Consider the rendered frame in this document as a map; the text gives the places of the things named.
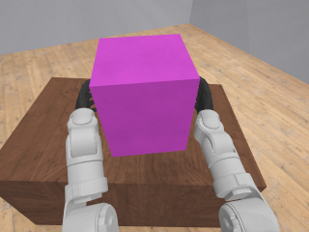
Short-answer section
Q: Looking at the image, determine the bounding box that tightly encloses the left robot forearm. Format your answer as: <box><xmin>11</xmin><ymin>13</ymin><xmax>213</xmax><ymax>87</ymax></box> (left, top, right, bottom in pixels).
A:
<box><xmin>62</xmin><ymin>107</ymin><xmax>108</xmax><ymax>232</ymax></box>

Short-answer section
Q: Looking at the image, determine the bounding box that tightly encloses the robot left hand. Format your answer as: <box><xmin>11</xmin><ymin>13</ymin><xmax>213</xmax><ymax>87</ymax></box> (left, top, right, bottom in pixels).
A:
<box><xmin>75</xmin><ymin>78</ymin><xmax>97</xmax><ymax>112</ymax></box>

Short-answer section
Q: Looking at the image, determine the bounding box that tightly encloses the robot right hand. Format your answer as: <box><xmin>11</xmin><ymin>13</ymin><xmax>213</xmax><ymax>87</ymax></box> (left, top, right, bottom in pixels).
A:
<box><xmin>194</xmin><ymin>76</ymin><xmax>213</xmax><ymax>114</ymax></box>

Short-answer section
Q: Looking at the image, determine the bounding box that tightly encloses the right robot forearm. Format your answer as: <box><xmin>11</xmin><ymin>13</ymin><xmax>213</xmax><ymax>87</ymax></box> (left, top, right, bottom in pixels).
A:
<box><xmin>193</xmin><ymin>109</ymin><xmax>280</xmax><ymax>231</ymax></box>

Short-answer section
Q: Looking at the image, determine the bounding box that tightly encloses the carton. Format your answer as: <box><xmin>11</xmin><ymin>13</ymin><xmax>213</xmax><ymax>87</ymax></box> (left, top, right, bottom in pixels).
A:
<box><xmin>89</xmin><ymin>34</ymin><xmax>201</xmax><ymax>158</ymax></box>

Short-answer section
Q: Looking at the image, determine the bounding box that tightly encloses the pedestal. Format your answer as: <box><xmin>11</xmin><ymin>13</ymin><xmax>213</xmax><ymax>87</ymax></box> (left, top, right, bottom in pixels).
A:
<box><xmin>0</xmin><ymin>77</ymin><xmax>267</xmax><ymax>228</ymax></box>

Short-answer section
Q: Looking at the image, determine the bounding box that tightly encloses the right robot upper arm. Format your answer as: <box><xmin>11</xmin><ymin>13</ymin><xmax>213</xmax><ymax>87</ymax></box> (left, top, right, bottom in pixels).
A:
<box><xmin>218</xmin><ymin>197</ymin><xmax>280</xmax><ymax>232</ymax></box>

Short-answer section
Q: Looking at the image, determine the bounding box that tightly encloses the left robot upper arm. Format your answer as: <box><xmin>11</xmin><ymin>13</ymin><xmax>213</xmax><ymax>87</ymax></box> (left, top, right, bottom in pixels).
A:
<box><xmin>62</xmin><ymin>202</ymin><xmax>120</xmax><ymax>232</ymax></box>

